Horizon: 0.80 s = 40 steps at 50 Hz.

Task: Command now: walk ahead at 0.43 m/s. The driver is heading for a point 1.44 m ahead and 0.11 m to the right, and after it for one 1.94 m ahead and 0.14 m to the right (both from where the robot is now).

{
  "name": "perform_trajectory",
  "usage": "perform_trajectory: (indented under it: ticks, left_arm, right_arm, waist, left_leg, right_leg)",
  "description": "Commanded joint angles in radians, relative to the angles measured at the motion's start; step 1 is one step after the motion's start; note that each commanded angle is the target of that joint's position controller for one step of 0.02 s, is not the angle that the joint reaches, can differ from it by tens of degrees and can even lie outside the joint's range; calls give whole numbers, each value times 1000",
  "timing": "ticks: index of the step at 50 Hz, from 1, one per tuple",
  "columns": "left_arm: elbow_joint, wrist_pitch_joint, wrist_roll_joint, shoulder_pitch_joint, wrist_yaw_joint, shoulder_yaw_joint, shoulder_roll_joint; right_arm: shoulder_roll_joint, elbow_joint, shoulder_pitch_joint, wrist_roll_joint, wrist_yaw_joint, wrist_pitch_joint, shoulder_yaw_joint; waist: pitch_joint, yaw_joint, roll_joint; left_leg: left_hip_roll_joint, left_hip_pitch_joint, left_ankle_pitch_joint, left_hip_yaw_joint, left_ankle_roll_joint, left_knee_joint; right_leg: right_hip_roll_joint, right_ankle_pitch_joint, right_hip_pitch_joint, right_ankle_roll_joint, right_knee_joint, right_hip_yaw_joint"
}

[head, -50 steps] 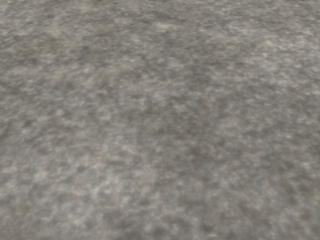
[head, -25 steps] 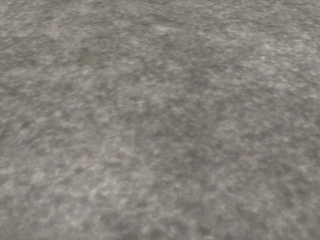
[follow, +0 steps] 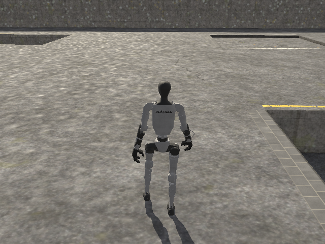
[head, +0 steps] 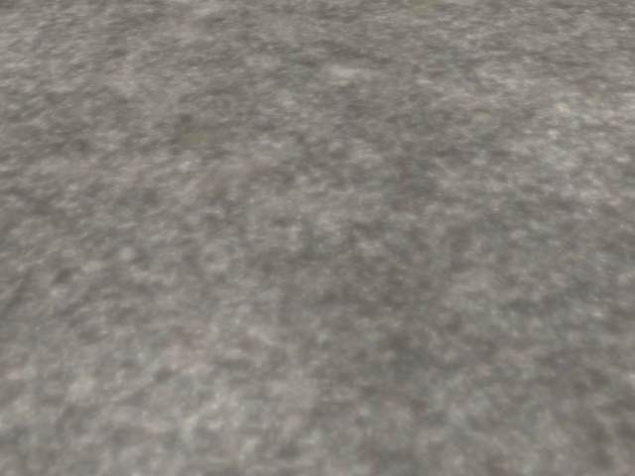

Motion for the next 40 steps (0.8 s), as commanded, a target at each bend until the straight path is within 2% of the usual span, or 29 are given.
perform_trajectory:
  ticks: [1,3,5,8,10,11,12,13,14,15,16,17,18,19,21,22,24,26,29,33,35,37,38,39,40]
  left_arm:
    - [-42,3,5,17,19,20,159]
    - [-42,4,3,39,26,21,176]
    - [-31,3,-6,71,28,23,183]
    - [-25,8,-17,76,29,30,186]
    - [-35,17,-11,55,29,40,208]
    - [-40,25,-6,43,29,45,218]
    - [-49,34,1,32,28,40,207]
    - [-75,36,17,38,28,26,176]
    - [-79,15,9,190,13,-19,9]
    - [-71,-13,-21,115,6,5,117]
    - [-120,-31,-49,-6,4,25,183]
    - [-137,-39,-48,-67,11,25,184]
    - [-140,-36,-33,-88,18,32,176]
    - [-136,-24,-23,-62,20,34,157]
    - [-135,0,-16,-36,21,30,112]
    - [-146,9,-14,-54,23,30,109]
    - [-186,16,-4,-140,26,31,119]
    - [-214,12,2,-219,23,30,119]
    - [-246,0,-2,-335,11,20,100]
    - [-292,-5,-15,-445,-8,15,111]
    - [-313,-9,-16,-464,-19,19,130]
    - [-308,-14,-17,-408,-25,30,159]
    - [-280,-16,-16,-304,-23,47,187]
    - [-229,-15,-13,-128,-15,74,242]
    - [-204,-11,8,20,-9,100,349]
  right_arm:
    - [0,-107,-169,-3,9,-11,12]
    - [7,-130,-242,1,14,-13,20]
    - [-4,-146,-290,7,22,-13,22]
    - [-33,-166,-322,10,35,-19,18]
    - [-71,-155,-266,7,38,-22,3]
    - [-101,-131,-175,6,34,-21,-13]
    - [-138,-77,-5,9,26,-17,-35]
    - [-195,-34,184,-3,14,-11,-52]
    - [-259,-1,252,-14,23,-10,-61]
    - [-151,2,226,-8,24,-10,-34]
    - [-118,-9,120,-5,21,-15,-21]
    - [-99,-23,35,-10,22,-21,-14]
    - [-76,-27,-13,-21,27,-27,-7]
    - [-57,-23,-34,-32,28,-32,-1]
    - [-53,-4,-29,-23,32,-37,1]
    - [-64,9,-16,-20,30,-40,0]
    - [-97,28,17,-22,18,-41,-7]
    - [-115,42,51,-19,5,-35,-11]
    - [-135,63,104,-10,-7,-28,-12]
    - [-146,108,188,2,-9,-11,-14]
    - [-155,118,197,2,-11,2,-18]
    - [-169,117,179,1,-13,15,-23]
    - [-166,113,160,-1,-13,22,-21]
    - [-134,103,165,-12,-14,25,-7]
    - [-41,73,251,-26,-8,12,25]
  waist:
    - [104,16,-98]
    - [121,34,-111]
    - [141,39,-116]
    - [144,11,-115]
    - [78,-42,-132]
    - [6,-95,-149]
    - [-97,-178,-142]
    - [-236,-239,-58]
    - [-416,-149,242]
    - [-357,-186,163]
    - [-163,-161,131]
    - [-85,-128,29]
    - [-34,-94,-5]
    - [-31,-56,18]
    - [-15,-28,30]
    - [7,-23,29]
    - [44,-36,18]
    - [59,-58,8]
    - [66,-98,5]
    - [81,-132,8]
    - [74,-122,14]
    - [37,-79,39]
    - [-24,-19,38]
    - [-145,50,15]
    - [-320,48,-174]
  left_leg:
    - [12,-156,121,24,-30,-179]
    - [-13,-77,206,45,-33,-312]
    - [-27,-39,247,45,-24,-380]
    - [-28,-34,226,18,18,-446]
    - [-62,69,167,34,53,-454]
    - [-93,194,139,56,77,-447]
    - [-111,413,146,71,107,-458]
    - [57,742,107,-123,168,-420]
    - [317,1053,-165,-652,348,-556]
    - [301,982,-292,-771,324,-692]
    - [268,819,-250,-608,272,-717]
    - [233,658,-125,-481,247,-746]
    - [194,532,-3,-379,231,-769]
    - [161,457,52,-310,221,-797]
    - [141,377,91,-243,233,-844]
    - [140,346,102,-214,238,-863]
    - [138,334,109,-181,247,-893]
    - [122,354,128,-143,232,-900]
    - [91,365,152,-74,196,-894]
    - [141,500,154,-80,184,-845]
    - [177,582,193,-94,170,-796]
    - [187,624,346,-95,148,-713]
    - [152,613,506,-62,128,-584]
    - [95,519,523,-19,98,-367]
    - [-25,174,205,44,34,23]
  right_leg:
    - [-218,332,1,-121,-134,145]
    - [-208,306,-52,-116,-158,113]
    - [-230,291,-50,-122,-170,109]
    - [-279,384,49,-107,-126,100]
    - [-292,653,109,-86,-20,85]
    - [-281,838,116,-74,98,69]
    - [-238,912,58,-49,296,39]
    - [-191,639,-180,-25,597,23]
    - [19,-183,-543,36,973,36]
    - [-6,-303,-653,17,1097,157]
    - [-60,-225,-727,0,1116,128]
    - [-114,-127,-688,-3,1070,108]
    - [-147,-69,-644,3,1009,95]
    - [-175,-35,-576,6,974,103]
    - [-190,-28,-533,21,912,91]
    - [-198,-15,-547,32,874,83]
    - [-208,73,-617,56,768,74]
    - [-203,199,-650,69,626,66]
    - [-160,351,-591,72,421,23]
    - [-138,342,-606,58,308,28]
    - [-130,264,-612,32,272,33]
    - [-102,184,-516,5,249,9]
    - [-70,173,-371,-19,225,-21]
    - [-88,188,-116,-57,245,-2]
    - [-341,139,286,-186,249,361]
